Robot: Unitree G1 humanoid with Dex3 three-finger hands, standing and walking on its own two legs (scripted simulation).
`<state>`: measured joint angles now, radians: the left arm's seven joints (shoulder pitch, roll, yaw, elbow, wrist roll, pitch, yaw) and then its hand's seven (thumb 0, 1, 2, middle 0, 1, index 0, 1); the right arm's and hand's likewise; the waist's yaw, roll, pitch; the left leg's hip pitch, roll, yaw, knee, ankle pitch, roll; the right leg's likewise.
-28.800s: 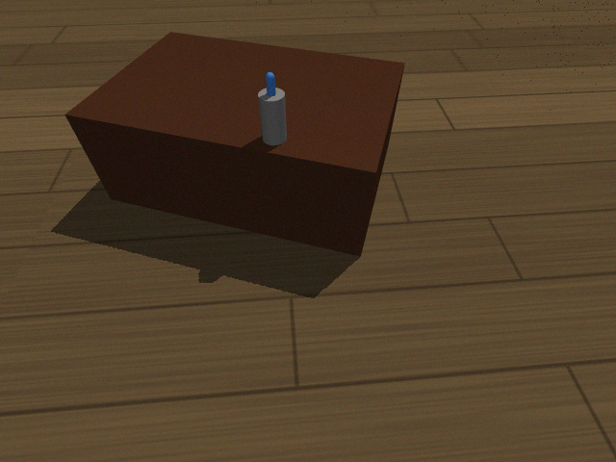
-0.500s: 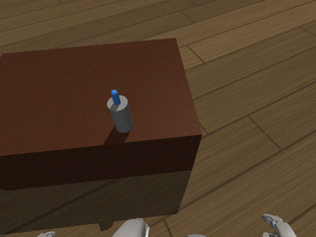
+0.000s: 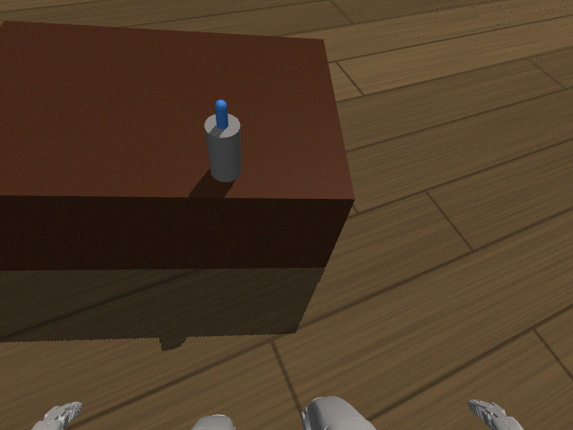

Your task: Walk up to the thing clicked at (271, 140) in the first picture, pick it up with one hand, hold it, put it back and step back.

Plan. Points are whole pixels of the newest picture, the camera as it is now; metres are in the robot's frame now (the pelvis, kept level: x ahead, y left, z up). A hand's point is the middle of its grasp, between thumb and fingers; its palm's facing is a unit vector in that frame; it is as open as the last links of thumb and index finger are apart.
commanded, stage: step back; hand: left
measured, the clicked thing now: (223, 139) +0.77 +0.15 -0.20
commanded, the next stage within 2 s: stand in 1.98 s
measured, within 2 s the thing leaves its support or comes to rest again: neither
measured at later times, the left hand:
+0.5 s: hand out of the picture -0.03 +0.24 -0.15, palm faces +0.03 -0.90 -0.44, open 7.3 cm
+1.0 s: hand out of the picture -0.26 +0.19 -0.14, palm faces +0.01 -0.90 -0.43, open 7.3 cm
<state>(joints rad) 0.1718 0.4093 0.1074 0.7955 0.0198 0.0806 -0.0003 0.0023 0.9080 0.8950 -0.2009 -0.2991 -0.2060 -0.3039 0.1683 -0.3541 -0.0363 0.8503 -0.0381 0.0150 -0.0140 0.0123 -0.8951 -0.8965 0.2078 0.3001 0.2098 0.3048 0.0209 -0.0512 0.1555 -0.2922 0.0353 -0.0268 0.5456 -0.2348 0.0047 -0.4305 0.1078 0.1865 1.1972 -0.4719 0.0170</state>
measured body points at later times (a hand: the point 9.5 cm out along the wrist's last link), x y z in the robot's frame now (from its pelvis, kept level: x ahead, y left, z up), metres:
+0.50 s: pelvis -0.16 -0.04 -0.02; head -0.10 -0.04 +0.42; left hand -0.04 +0.28 -0.12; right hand -0.07 -0.36 -0.14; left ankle -0.18 +0.07 -0.74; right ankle -0.10 -0.17 -0.74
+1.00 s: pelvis -0.29 -0.08 -0.01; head -0.29 -0.11 +0.44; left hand -0.26 +0.24 -0.11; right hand -0.19 -0.40 -0.13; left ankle -0.26 +0.07 -0.69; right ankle -0.32 -0.21 -0.74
